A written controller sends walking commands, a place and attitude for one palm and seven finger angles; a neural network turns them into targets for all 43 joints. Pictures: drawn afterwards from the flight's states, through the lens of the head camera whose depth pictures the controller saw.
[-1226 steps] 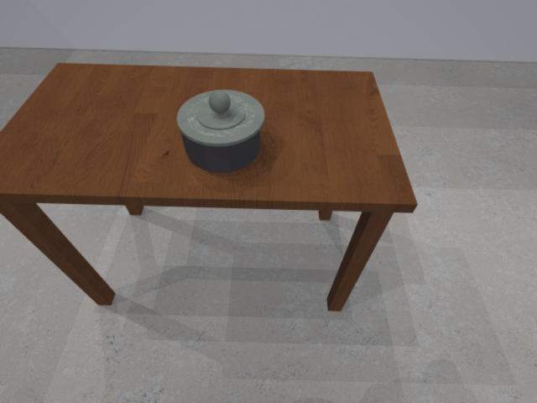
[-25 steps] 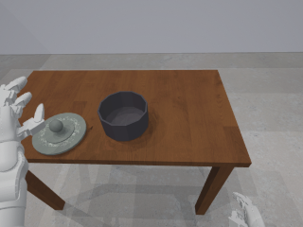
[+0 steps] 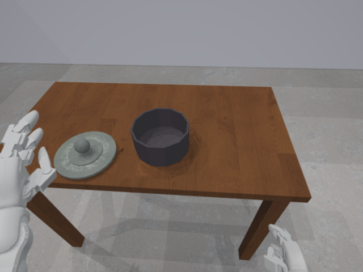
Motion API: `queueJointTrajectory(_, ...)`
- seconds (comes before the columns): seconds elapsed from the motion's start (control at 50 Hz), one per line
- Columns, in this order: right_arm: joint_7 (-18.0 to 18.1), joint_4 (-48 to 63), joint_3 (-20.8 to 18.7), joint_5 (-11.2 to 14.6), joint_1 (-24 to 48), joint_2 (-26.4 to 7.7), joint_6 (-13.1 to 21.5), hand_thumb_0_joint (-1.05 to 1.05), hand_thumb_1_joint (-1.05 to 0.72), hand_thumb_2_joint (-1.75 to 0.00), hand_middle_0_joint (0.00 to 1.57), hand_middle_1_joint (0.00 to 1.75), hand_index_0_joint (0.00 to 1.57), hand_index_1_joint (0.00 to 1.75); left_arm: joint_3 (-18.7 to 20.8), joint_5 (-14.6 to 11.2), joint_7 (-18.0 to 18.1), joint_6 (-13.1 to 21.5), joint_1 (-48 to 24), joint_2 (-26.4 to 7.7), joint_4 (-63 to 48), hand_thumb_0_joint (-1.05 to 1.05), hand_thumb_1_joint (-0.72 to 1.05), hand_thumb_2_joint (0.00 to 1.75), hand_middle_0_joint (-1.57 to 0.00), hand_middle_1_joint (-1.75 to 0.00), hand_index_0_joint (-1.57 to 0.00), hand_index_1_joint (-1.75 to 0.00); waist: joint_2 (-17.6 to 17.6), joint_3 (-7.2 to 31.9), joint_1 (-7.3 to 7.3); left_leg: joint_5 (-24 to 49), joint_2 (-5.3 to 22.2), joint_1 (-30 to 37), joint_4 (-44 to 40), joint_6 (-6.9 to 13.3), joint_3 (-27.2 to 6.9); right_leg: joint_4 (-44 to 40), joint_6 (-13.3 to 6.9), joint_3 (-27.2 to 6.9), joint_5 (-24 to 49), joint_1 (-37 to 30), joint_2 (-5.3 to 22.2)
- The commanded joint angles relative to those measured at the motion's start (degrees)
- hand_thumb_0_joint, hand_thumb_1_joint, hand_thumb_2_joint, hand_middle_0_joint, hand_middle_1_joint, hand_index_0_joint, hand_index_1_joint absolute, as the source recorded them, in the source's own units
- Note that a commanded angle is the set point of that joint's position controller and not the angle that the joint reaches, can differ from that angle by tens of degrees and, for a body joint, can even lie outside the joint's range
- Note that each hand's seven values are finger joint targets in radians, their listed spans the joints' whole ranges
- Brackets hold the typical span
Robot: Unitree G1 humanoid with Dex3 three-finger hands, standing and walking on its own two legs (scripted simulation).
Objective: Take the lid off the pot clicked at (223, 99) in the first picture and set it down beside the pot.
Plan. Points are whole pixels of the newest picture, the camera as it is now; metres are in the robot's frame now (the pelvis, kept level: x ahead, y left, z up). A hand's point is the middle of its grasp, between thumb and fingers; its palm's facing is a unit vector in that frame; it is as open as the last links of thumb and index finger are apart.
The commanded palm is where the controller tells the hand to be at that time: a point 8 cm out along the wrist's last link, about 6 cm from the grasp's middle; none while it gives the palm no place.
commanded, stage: draw the hand back to the body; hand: left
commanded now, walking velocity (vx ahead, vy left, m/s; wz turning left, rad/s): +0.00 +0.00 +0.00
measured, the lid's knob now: (82, 145) +0.44 +0.37 -0.02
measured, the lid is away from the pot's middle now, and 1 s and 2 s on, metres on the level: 0.25 0.25 0.25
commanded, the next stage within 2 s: step back with the hand held close in 0.46 s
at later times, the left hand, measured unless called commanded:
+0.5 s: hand (33, 213) +0.16 +0.25 +0.15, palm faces +0.39 -0.85 -0.35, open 7.4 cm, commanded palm +0.11 +0.29 +0.17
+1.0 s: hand (19, 224) +0.14 +0.28 +0.14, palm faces +0.23 -0.84 -0.48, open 7.4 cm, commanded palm +0.09 +0.33 +0.17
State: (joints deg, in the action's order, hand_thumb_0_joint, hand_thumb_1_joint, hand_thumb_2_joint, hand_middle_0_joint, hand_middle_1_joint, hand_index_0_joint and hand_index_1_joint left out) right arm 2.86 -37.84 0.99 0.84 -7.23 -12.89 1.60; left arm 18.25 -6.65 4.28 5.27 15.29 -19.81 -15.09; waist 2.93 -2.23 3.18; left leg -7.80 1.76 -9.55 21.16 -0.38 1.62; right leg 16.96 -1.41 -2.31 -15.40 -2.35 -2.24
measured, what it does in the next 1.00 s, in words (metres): shifts its weight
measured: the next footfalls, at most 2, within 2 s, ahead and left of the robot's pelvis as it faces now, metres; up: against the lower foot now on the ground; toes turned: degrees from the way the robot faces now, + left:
right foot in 1.84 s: -0.16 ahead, -0.06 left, +0.00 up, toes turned +2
left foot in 2.00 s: -0.15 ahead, +0.23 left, -0.01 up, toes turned +5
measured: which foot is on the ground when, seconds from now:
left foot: down 0.00-1.00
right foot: down 0.00-1.00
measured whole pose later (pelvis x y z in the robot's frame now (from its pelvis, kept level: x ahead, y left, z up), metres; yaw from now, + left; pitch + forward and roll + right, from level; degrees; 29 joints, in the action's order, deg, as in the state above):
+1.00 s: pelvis -0.05 +0.05 -0.01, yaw +0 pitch +0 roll -2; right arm 3.5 -29.4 -1.0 1.3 -9.9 -12.4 -1.7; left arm 20.4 -4.9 5.5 9.5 38.8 -25.1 -37.4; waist 1.1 -4.7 0.6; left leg -7.9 0.6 -23.0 30.3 3.3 2.6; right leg 27.9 2.4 -2.7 -16.5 11.8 -0.9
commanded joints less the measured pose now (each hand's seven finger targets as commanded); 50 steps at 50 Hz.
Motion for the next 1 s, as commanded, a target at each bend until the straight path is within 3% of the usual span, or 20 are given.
queueJointTrajectory(0.0, 0.85, 9.39, -2.05, -0.09, 8.93, -6.05, 3.71, 0.0, -0.9, -0.9, 0.2, 0.3, 0.2, 0.3, 5.45, 0.05, 0.7, 4.36, -4.8, -10.96, -14.86, 0.0, 0.9, 0.9, -0.2, -0.3, -0.2, -0.3, 1.05, 6.82, -0.02, 5.94, -0.78, 14.45, -0.46, 2.68, 1.31, -4.94, 0.73, 3.1, 13.7, 12.33, -0.36)
queueJointTrajectory(0.14, 0.88, 9.71, -2.12, -0.46, 8.86, -5.84, 4.46, 0.0, -0.9, -0.9, 0.2, 0.3, 0.2, 0.3, 5.55, 0.0, 0.53, 5.12, 3.54, -10.3, -19.47, 0.0, 0.9, 0.9, -0.2, -0.3, -0.2, -0.3, -0.4, 5.8, 0.31, 4.34, -0.67, 13.7, -0.66, 2.62, 0.81, -5.65, 0.72, 3.21, 11.39, 12.3, -0.22)
queueJointTrajectory(0.2, 0.78, 10.02, -1.99, -0.55, 8.76, -5.6, 5.05, 0.0, -0.9, -0.9, 0.2, 0.3, 0.2, 0.3, 4.34, 0.36, 0.61, 5.6, 6.32, -9.23, -23.08, 0.0, 0.9, 0.9, -0.2, -0.3, -0.2, -0.3, 2.29, 5.66, 0.12, 4.25, -0.59, 13.91, -0.54, 2.4, 0.57, -5.6, 0.49, 3.39, 10.8, 12.49, -0.13)
queueJointTrajectory(0.28, 0.76, 10.17, -2.11, -0.72, 8.66, -5.39, 5.29, 0.0, -0.9, -0.9, 0.2, 0.3, 0.2, 0.3, 4.66, 0.38, 0.55, 5.78, 12.39, -9.0, -24.51, 0.0, 0.9, 0.9, -0.2, -0.3, -0.2, -0.3, 0.79, 5.06, 0.37, 3.51, -0.49, 13.2, -0.33, 2.47, 0.58, -5.73, 0.51, 3.46, 9.86, 12.66, -0.03)
queueJointTrajectory(0.36, 1.12, 9.88, -2.05, -0.68, 8.76, -5.49, 5.64, 0.0, -0.9, -0.9, 0.2, 0.3, 0.2, 0.3, 4.01, 0.61, 0.86, 5.92, 8.34, -8.97, -25.67, 0.0, 0.9, 0.9, -0.2, -0.3, -0.2, -0.3, 0.33, 4.07, -0.41, 2.19, -0.52, 13.5, -0.14, 2.49, 0.29, -6.34, 0.54, 3.39, 8.36, 13.89, -0.03)
queueJointTrajectory(0.42, 1.34, 9.47, -1.96, -0.91, 8.47, -5.47, 5.7, 0.0, -0.9, -0.9, 0.2, 0.3, 0.2, 0.3, 3.92, 0.55, 0.99, 5.43, 11.36, -8.12, -22.5, 0.0, 0.9, 0.9, -0.2, -0.3, -0.2, -0.3, -0.79, 3.37, 0.25, 1.89, -0.48, 12.97, -0.52, 2.46, -0.02, -6.07, 0.57, 3.57, 7.95, 13.59, 0.03)
queueJointTrajectory(0.54, 1.2, 9.73, -1.81, -0.98, 8.84, -5.39, 5.9, 0.0, -0.9, -0.9, 0.2, 0.3, 0.2, 0.3, 3.77, 0.95, 0.99, 5.62, 10.33, -8.59, -25.49, 0.0, 0.9, 0.9, -0.2, -0.3, -0.2, -0.3, 1.67, 3.76, 0.42, 2.0, -0.58, 13.18, -0.54, 2.32, -0.34, -6.09, 0.29, 3.26, 7.95, 13.16, 0.06)
queueJointTrajectory(0.56, 0.89, 13.01, -0.84, -0.15, 8.0, -6.13, 3.8, 0.0, -0.9, -0.9, 0.2, 0.3, 0.2, 0.3, 13.75, 0.82, 1.93, 8.31, 0.73, -18.85, -30.15, 0.0, 0.9, 0.9, -0.2, -0.3, -0.2, -0.3, 4.14, -1.6, -0.73, -3.91, 0.13, 8.92, 1.71, 3.03, -1.49, -7.05, 0.38, -1.19, 9.23, 18.32, 2.57)
queueJointTrajectory(0.6, 0.96, 10.67, -1.68, -0.78, 6.41, -5.19, 2.28, 0.0, -0.9, -0.9, 0.2, 0.3, 0.2, 0.3, 8.06, 1.38, 0.73, 8.11, 14.27, -10.69, -23.45, 0.0, 0.9, 0.9, -0.2, -0.3, -0.2, -0.3, -2.92, 1.21, -1.19, -1.44, 0.31, 6.6, 6.22, 3.51, -3.12, -5.01, 0.08, -3.75, 14.23, 19.17, 5.4)
queueJointTrajectory(0.62, 0.64, 11.56, -2.14, -0.69, 5.84, -5.15, 1.59, 0.0, -0.9, -0.9, 0.2, 0.3, 0.2, 0.3, 5.58, 1.62, 0.04, 7.49, 17.23, -8.13, -22.38, 0.0, 0.9, 0.9, -0.2, -0.3, -0.2, -0.3, -4.06, 2.73, -1.42, 0.82, 0.66, 6.48, 7.37, 3.48, -2.93, -3.65, 0.43, -3.99, 16.85, 19.38, 6.18)
queueJointTrajectory(0.66, 0.39, 12.59, -3.15, -0.15, 5.12, -5.62, 0.99, 0.0, -0.9, -0.9, 0.2, 0.3, 0.2, 0.3, 5.83, 0.75, -0.13, 7.79, 17.5, -9.48, -24.09, 0.0, 0.9, 0.9, -0.2, -0.3, -0.2, -0.3, -3.77, 5.33, -1.24, 4.56, 1.29, 5.88, 7.05, 3.31, -3.11, -0.15, 0.48, -2.6, 20.05, 18.9, 7.15)
queueJointTrajectory(0.68, 0.58, 13.34, -3.03, -0.34, 4.85, -5.45, 0.54, 0.0, -0.9, -0.9, 0.2, 0.3, 0.2, 0.3, 4.79, 1.76, -0.36, 7.58, 19.92, -7.5, -23.13, 0.0, 0.9, 0.9, -0.2, -0.3, -0.2, -0.3, -3.52, 5.93, -1.81, 5.36, 1.89, 6.68, 6.94, 3.55, -2.07, 0.53, 0.87, -2.16, 18.92, 19.14, 6.23)
queueJointTrajectory(0.76, 1.33, 15.28, -3.77, 0.18, 4.35, -5.94, -0.39, 0.0, -0.9, -0.9, 0.2, 0.3, 0.2, 0.3, 9.09, 1.2, 1.17, 7.49, 20.11, -13.37, -29.3, 0.0, 0.9, 0.9, -0.2, -0.3, -0.2, -0.3, -1.85, 8.61, -1.1, 11.11, 3.04, 4.88, 5.41, 3.9, -3.52, 4.84, 1.42, 0.49, 18.24, 17.72, 4.83)
queueJointTrajectory(0.78, 1.29, 15.85, -3.48, 0.11, 4.13, -5.37, -0.72, 0.0, -0.9, -0.9, 0.2, 0.3, 0.2, 0.3, 7.46, 1.64, 1.13, 7.24, 22.59, -10.68, -29.25, 0.0, 0.9, 0.9, -0.2, -0.3, -0.2, -0.3, -1.08, 8.9, -1.52, 11.93, 3.45, 5.14, 5.76, 3.9, -3.07, 5.31, 1.49, 0.48, 17.27, 17.84, 4.23)
queueJointTrajectory(0.8, 1.33, 16.64, -3.56, 0.26, 4.5, -5.85, -0.89, 0.0, -0.9, -0.9, 0.2, 0.3, 0.2, 0.3, 7.54, 1.75, 1.34, 7.29, 21.21, -11.65, -31.86, 0.0, 0.9, 0.9, -0.2, -0.3, -0.2, -0.3, 0.25, 8.69, -1.59, 12.07, 3.6, 4.39, 5.66, 3.91, -3.38, 5.63, 1.6, 0.49, 16.54, 18.18, 3.9)
queueJointTrajectory(0.86, 1.32, 17.03, -4.09, 0.57, 3.74, -6.15, -0.75, 0.0, -0.9, -0.9, 0.2, 0.3, 0.2, 0.3, 10.02, 1.4, 2.48, 7.51, 23.2, -13.94, -34.17, 0.0, 0.9, 0.9, -0.2, -0.3, -0.2, -0.3, 2.37, 10.13, -1.32, 9.26, 4.61, 1.5, 4.5, 3.91, -5.11, 7.69, 1.48, 1.14, 12.96, 16.82, 3.42)
queueJointTrajectory(0.88, 1.19, 17.3, -4.0, 0.5, 3.13, -5.91, -0.67, 0.0, -0.9, -0.9, 0.2, 0.3, 0.2, 0.3, 9.14, 1.61, 2.48, 7.6, 24.7, -12.23, -33.83, 0.0, 0.9, 0.9, -0.2, -0.3, -0.2, -0.3, 3.05, 9.85, -1.48, 7.13, 4.93, 0.68, 3.9, 3.86, -5.59, 8.26, 1.42, 1.59, 10.61, 16.82, 2.81)
queueJointTrajectory(0.94, 1.32, 17.88, -4.45, 0.56, 2.77, -6.58, 0.28, 0.0, -0.9, -0.9, 0.2, 0.3, 0.2, 0.3, 9.85, 1.87, 2.99, 8.51, 25.06, -12.53, -35.66, 0.0, 0.9, 0.9, -0.2, -0.3, -0.2, -0.3, 5.46, 8.99, -1.8, -4.42, 5.82, -3.88, 1.26, 4.04, -7.05, 9.54, 1.45, 1.98, 5.97, 16.41, 2.06)
queueJointTrajectory(0.96, 1.42, 18.07, -4.7, 0.53, 2.62, -6.73, 0.65, 0.0, -0.9, -0.9, 0.2, 0.3, 0.2, 0.3, 10.96, 1.64, 3.27, 8.64, 26.48, -13.64, -35.28, 0.0, 0.9, 0.9, -0.2, -0.3, -0.2, -0.3, 4.2, 9.42, -1.68, -8.43, 6.01, -5.9, -0.15, 4.25, -8.41, 10.39, 1.61, 2.25, 4.34, 15.41, 1.74)
queueJointTrajectory(0.98, 1.4, 17.91, -4.63, 0.54, 2.04, -6.65, 0.95, 0.0, -0.9, -0.9, 0.2, 0.3, 0.2, 0.3, 10.16, 1.84, 3.26, 8.89, 26.87, -12.06, -34.77, 0.0, 0.9, 0.9, -0.2, -0.3, -0.2, -0.3, 4.9, 9.06, -2.0, -12.89, 6.38, -7.16, -1.11, 4.25, -8.81, 10.97, 1.59, 2.43, 2.49, 15.48, 1.39)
